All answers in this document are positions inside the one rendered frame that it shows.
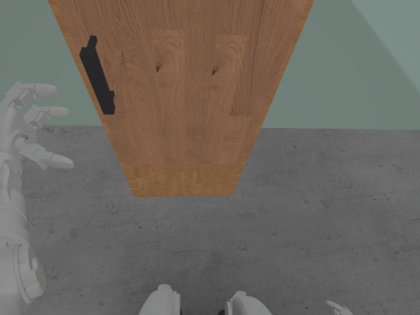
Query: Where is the left robot hand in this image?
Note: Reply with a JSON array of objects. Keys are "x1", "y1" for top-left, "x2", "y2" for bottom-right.
[{"x1": 0, "y1": 81, "x2": 74, "y2": 170}]

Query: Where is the cupboard door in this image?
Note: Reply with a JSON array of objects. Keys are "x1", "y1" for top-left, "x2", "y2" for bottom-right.
[{"x1": 55, "y1": 0, "x2": 308, "y2": 165}]

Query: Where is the right robot hand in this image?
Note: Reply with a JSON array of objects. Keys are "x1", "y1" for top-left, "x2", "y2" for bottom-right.
[{"x1": 325, "y1": 301, "x2": 353, "y2": 315}]

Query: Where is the right robot shin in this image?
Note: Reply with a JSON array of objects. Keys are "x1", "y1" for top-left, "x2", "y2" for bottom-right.
[{"x1": 232, "y1": 291, "x2": 247, "y2": 299}]

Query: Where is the handle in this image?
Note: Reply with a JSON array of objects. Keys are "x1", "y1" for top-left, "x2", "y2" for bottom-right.
[{"x1": 79, "y1": 35, "x2": 116, "y2": 115}]

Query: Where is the robot shin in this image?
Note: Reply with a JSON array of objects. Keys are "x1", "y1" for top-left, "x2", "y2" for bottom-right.
[
  {"x1": 232, "y1": 291, "x2": 247, "y2": 299},
  {"x1": 157, "y1": 284, "x2": 172, "y2": 290}
]

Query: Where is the robot left forearm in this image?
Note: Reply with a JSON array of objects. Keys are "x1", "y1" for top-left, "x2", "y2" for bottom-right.
[{"x1": 0, "y1": 151, "x2": 30, "y2": 249}]

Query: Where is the robot left upper arm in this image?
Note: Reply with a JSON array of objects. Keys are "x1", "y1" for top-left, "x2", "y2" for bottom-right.
[{"x1": 0, "y1": 244, "x2": 46, "y2": 315}]

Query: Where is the left robot shin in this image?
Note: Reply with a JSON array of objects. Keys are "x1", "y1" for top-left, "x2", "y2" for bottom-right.
[{"x1": 157, "y1": 284, "x2": 172, "y2": 290}]

